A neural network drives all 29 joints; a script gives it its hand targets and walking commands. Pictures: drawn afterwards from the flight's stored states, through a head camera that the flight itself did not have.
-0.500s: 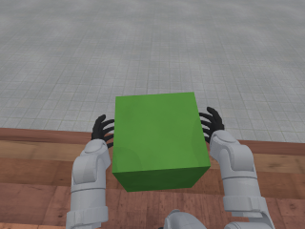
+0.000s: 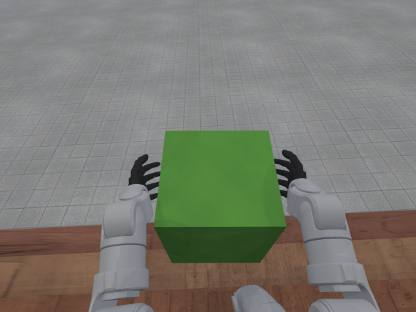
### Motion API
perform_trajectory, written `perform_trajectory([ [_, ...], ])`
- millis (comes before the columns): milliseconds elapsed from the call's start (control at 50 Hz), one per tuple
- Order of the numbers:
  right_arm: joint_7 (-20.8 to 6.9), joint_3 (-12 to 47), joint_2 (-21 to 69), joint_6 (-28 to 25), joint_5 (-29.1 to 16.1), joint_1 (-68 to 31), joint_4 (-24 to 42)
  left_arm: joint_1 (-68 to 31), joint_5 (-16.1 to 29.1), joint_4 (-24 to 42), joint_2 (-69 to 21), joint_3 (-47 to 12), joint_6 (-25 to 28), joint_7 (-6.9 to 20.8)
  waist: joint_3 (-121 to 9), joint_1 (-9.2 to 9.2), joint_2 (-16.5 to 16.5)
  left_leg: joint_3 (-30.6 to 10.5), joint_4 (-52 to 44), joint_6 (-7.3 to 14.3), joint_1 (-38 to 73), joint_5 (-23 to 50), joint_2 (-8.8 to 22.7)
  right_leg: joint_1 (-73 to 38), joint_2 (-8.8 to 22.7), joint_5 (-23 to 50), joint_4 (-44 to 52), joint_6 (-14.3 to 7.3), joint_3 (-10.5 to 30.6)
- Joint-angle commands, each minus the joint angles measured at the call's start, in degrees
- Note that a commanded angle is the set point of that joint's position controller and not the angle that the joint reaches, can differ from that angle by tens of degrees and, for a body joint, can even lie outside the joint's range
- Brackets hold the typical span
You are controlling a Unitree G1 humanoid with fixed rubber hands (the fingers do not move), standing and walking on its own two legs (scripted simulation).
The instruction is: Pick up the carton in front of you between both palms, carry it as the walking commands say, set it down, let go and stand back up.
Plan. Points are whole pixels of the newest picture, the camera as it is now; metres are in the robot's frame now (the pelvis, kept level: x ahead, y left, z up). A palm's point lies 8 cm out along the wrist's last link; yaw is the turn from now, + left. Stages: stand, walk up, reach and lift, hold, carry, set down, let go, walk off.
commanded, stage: carry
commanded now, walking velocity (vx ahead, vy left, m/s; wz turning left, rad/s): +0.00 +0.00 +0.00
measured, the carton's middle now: (216, 202) +0.34 -0.04 +0.00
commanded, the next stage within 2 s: none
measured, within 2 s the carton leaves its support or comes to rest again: neither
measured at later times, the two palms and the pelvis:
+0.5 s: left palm (144, 151) +0.68 +0.16 -0.15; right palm (227, 138) +0.70 -0.14 -0.16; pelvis +0.38 -0.02 -0.21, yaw +0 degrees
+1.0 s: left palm (158, 127) +1.07 +0.15 -0.37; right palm (215, 117) +1.08 -0.15 -0.36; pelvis +0.75 +0.00 -0.44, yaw +1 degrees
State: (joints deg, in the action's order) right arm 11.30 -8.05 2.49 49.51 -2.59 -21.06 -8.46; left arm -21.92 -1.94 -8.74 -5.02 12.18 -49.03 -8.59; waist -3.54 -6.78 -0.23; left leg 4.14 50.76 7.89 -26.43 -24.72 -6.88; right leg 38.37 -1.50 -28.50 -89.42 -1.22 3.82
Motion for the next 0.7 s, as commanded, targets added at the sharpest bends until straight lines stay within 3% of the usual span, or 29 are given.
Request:
perform_trajectory([
  [0,-6.5,36.9,50.8,-1.0,-17.2,-38.5,8.2,-25.2,4.9,4.4,-40.4,-25.2,0.4,1.0,-15.9,3.68,3.5,-38.0,-13.5,11.8,15.7,40.4,22.4,7.8,3.2,8.7,19.1,0.8,0.9],
  [40,-7.9,37.7,54.2,-2.1,-17.7,-40.2,8.4,-29.0,6.9,6.6,-44.2,-28.6,1.7,2.2,-18.9,5.17,4.2,-35.1,-7.6,9.0,16.5,42.4,22.0,9.3,3.7,19.2,11.9,-0.7,0.0],
  [60,-8.2,37.4,55.9,-2.5,-17.7,-41.0,9.0,-30.8,8.3,7.9,-45.5,-31.0,2.7,2.7,-17.4,0.89,-4.9,-26.0,2.8,5.8,19.5,23.6,13.9,14.1,2.5,34.3,25.5,-1.3,2.1],
  [80,-8.3,36.8,55.6,-3.0,-17.4,-39.0,8.4,-31.0,9.3,7.6,-46.8,-32.1,3.3,3.0,-17.7,0.75,-0.3,-20.6,4.7,3.2,19.8,21.1,10.2,11.7,0.6,38.1,30.7,-1.2,-2.1],
  [100,-8.2,35.8,55.4,-3.5,-16.6,-37.6,8.3,-30.8,10.0,8.5,-47.9,-33.2,4.2,3.1,-15.9,2.02,-2.4,-18.3,6.1,2.9,11.7,13.8,8.9,3.4,-0.8,49.0,38.4,-0.8,-6.2],
  [160,-7.9,34.7,52.2,-4.6,-14.3,-30.7,6.7,-29.6,10.7,11.2,-46.0,-35.9,4.5,2.9,-13.9,1.40,7.1,-10.1,7.3,0.8,2.8,15.7,5.5,-17.6,-4.2,51.6,53.9,0.2,-12.0],
  [180,-7.6,33.4,50.6,-4.7,-13.0,-27.9,5.9,-29.5,11.1,12.2,-44.8,-36.6,4.2,2.7,-19.2,5.44,10.9,-9.2,15.4,-1.2,1.9,20.8,8.7,-26.9,-3.8,59.5,41.1,-1.4,-12.9],
  [200,-7.2,33.3,48.8,-4.7,-11.8,-26.3,6.4,-29.1,11.9,13.1,-43.3,-37.3,4.0,2.6,-20.8,10.85,11.1,-7.1,23.8,-2.4,3.9,28.2,10.2,-28.2,-2.4,54.2,43.4,-2.6,-10.7],
  [220,-6.7,32.9,47.4,-4.2,-10.6,-26.0,7.6,-26.5,12.3,12.9,-41.5,-37.6,3.4,2.3,-19.6,15.55,3.7,-3.0,31.9,-5.3,0.9,39.2,10.3,-35.1,-3.8,49.1,51.7,-3.0,-12.1],
  [240,-5.8,30.6,45.1,-4.1,-8.9,-26.3,8.3,-24.6,12.1,12.9,-40.6,-37.4,2.7,2.5,-16.8,22.06,-3.1,1.1,57.0,-7.0,-7.6,31.9,6.7,-43.1,-0.3,47.8,61.4,-8.2,-8.5],
  [260,-5.0,28.7,43.1,-3.1,-6.7,-25.1,7.7,-24.6,12.1,11.6,-39.1,-37.4,2.0,2.2,-14.0,18.27,-14.0,3.4,69.1,-7.7,-28.1,-20.5,-1.8,-54.1,9.3,72.0,49.5,-14.5,4.8],
  [280,-3.9,25.2,39.0,-2.1,-3.8,-22.5,6.7,-23.5,14.1,9.0,-38.7,-38.3,1.1,2.1,-14.6,12.67,-8.3,-5.2,61.0,-5.8,-32.2,-17.7,0.6,-53.6,13.2,80.5,47.1,-14.4,17.6],
  [300,-2.9,22.5,36.4,-2.0,-1.4,-19.8,5.8,-26.1,16.4,10.1,-39.6,-39.6,0.8,2.3,-14.9,11.75,-2.1,-8.0,54.6,-5.1,-34.0,-16.5,3.2,-50.1,15.9,71.5,47.3,-17.1,21.2],
  [320,-2.1,20.2,35.4,-1.6,-0.2,-16.3,3.7,-27.0,18.9,9.4,-41.0,-40.7,0.3,2.4,-14.6,11.15,5.9,-10.9,42.9,-4.0,-35.3,-7.3,5.5,-48.0,15.5,62.9,45.2,-15.0,22.4],
  [360,-2.7,20.0,36.2,-2.1,-0.3,-19.9,6.0,-32.1,20.4,9.5,-44.4,-41.3,0.5,3.0,-16.4,11.30,1.2,-10.7,22.1,-4.3,-28.4,4.8,8.3,-38.0,16.7,58.2,47.3,-19.4,28.0],
  [380,-3.3,20.6,37.3,-2.5,-0.8,-24.1,7.6,-34.7,21.4,8.6,-47.0,-41.7,0.4,3.5,-16.3,10.71,-1.4,-8.3,17.4,-4.6,-21.0,8.8,8.5,-33.1,15.8,59.3,49.2,-18.8,26.5],
  [400,-3.7,21.4,39.1,-3.0,-1.2,-27.4,8.9,-36.3,22.2,8.0,-48.8,-42.0,0.6,4.1,-17.2,10.79,-5.0,-6.7,25.0,-3.8,-18.4,15.6,8.3,-29.8,16.8,61.0,46.5,-17.2,26.0],
  [420,-4.0,22.2,41.0,-3.5,-1.5,-29.9,9.2,-37.3,22.3,7.4,-50.3,-41.7,0.9,4.6,-17.0,10.98,-3.0,-6.5,23.2,-2.9,-19.5,16.2,8.4,-30.4,15.1,59.1,45.0,-15.4,24.1],
  [440,-4.3,23.0,42.4,-4.0,-2.2,-32.3,9.6,-38.3,22.4,6.9,-51.1,-41.2,1.2,5.2,-15.0,13.41,1.9,-9.4,11.1,-3.2,-26.8,30.9,8.6,-35.4,7.8,43.5,36.9,-13.8,21.2],
  [460,-4.4,24.2,43.4,-4.4,-2.7,-32.5,9.3,-37.5,22.5,5.8,-51.3,-41.0,1.4,5.6,-14.5,13.13,1.2,-6.3,2.7,-3.3,-25.7,34.9,6.9,-36.5,4.6,42.0,34.2,-11.5,16.4],
  [480,-4.6,25.2,44.0,-4.6,-3.4,-32.0,10.1,-36.1,22.7,6.8,-51.2,-40.7,1.9,5.7,-13.5,14.26,4.2,-2.5,-8.5,-5.0,-14.0,48.9,4.8,-27.6,0.1,31.4,31.9,-9.5,9.3],
  [540,-4.5,28.2,42.4,-3.8,-4.9,-32.5,12.0,-30.9,19.9,4.9,-48.4,-38.1,2.3,4.4,-12.5,13.37,-7.6,1.4,-18.9,-4.8,6.6,50.9,4.0,-18.6,-0.1,30.1,31.0,-9.1,3.5],
  [560,-4.4,28.3,41.7,-3.2,-5.1,-31.0,12.1,-28.9,18.2,4.9,-47.1,-37.1,2.3,3.8,-20.4,4.64,-13.1,2.8,-6.3,-3.4,21.5,57.3,3.8,-15.8,3.0,43.0,18.6,-7.5,1.3],
  [580,-4.0,28.4,40.1,-3.0,-5.1,-26.5,11.1,-25.7,16.0,5.3,-45.0,-36.2,1.7,3.4,-24.3,-3.31,-2.4,5.0,-8.7,-4.0,31.4,46.9,1.7,-11.6,3.5,51.6,6.6,-3.8,-2.2],
  [600,-3.9,28.4,39.7,-2.4,-5.2,-25.7,10.5,-26.1,14.0,5.3,-44.0,-35.1,1.3,2.7,-21.9,-9.49,7.2,5.6,-19.3,-1.7,35.7,48.6,3.5,-7.4,-0.5,40.6,-18.0,0.2,-8.3],
  [620,-3.9,28.9,38.8,-1.4,-5.9,-24.5,9.4,-23.3,11.3,3.6,-41.3,-32.0,0.6,1.7,-13.7,-10.04,11.7,-1.4,-22.7,2.8,35.8,57.1,9.1,1.5,-9.5,-8.9,-32.1,1.3,-11.9],
  [640,-3.4,29.4,36.8,-0.4,-7.7,-25.0,7.3,-20.6,8.0,2.2,-36.7,-28.6,-0.1,0.7,-12.8,1.79,10.2,-23.2,-12.8,8.2,42.6,76.6,19.0,15.7,-7.9,-15.4,-26.1,1.1,-2.7],
  [660,-3.1,33.2,39.1,-0.3,-10.8,-29.3,8.3,-16.1,4.4,0.4,-33.7,-24.4,-0.7,-0.3,-17.0,1.15,3.3,-33.8,-12.6,13.0,43.4,51.7,23.2,19.5,-2.0,-7.7,-16.6,-0.4,5.0],
  [680,-3.4,34.9,41.7,-0.2,-13.5,-31.2,8.3,-17.1,2.9,0.9,-31.3,-21.4,-0.8,-0.9,-13.3,-0.07,-0.9,-37.5,-14.2,13.6,31.7,41.0,21.0,16.2,-0.1,-8.9,-9.1,-1.2,4.7],
])
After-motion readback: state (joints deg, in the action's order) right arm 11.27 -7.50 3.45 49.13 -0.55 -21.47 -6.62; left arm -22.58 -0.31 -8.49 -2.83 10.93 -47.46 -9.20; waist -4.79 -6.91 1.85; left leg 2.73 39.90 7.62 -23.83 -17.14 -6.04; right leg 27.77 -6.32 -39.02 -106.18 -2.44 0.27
